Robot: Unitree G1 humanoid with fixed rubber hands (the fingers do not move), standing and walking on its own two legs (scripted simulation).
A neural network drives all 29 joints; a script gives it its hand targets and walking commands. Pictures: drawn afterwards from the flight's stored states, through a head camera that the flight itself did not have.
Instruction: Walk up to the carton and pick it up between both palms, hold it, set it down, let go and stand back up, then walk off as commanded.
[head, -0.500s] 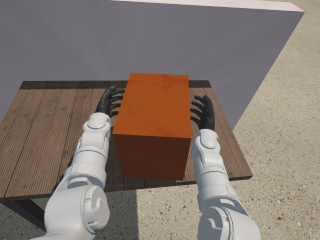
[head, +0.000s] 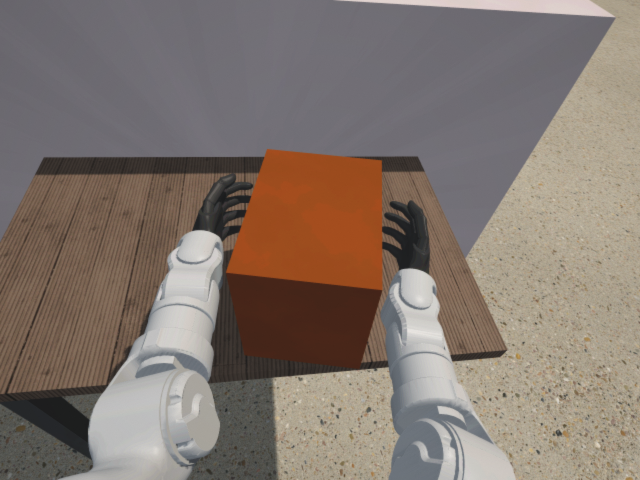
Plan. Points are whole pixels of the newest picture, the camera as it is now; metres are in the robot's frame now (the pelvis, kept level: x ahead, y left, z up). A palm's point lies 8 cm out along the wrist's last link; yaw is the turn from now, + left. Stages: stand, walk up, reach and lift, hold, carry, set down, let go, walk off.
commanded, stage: set down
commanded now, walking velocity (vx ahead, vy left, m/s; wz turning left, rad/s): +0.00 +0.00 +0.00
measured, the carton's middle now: (312, 258) +0.43 -0.02 +0.02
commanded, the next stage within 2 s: none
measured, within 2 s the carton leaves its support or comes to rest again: rests again in 1.34 s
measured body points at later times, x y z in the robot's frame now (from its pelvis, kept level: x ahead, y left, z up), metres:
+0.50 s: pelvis +0.00 +0.00 +0.00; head +0.04 +0.03 +0.45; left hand +0.45 +0.11 +0.08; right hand +0.39 -0.15 +0.07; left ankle -0.01 +0.07 -0.75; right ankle -0.03 -0.12 -0.75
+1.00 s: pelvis +0.00 +0.00 +0.00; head +0.04 +0.03 +0.45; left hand +0.45 +0.11 +0.08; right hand +0.39 -0.15 +0.07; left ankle -0.01 +0.07 -0.75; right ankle -0.03 -0.12 -0.75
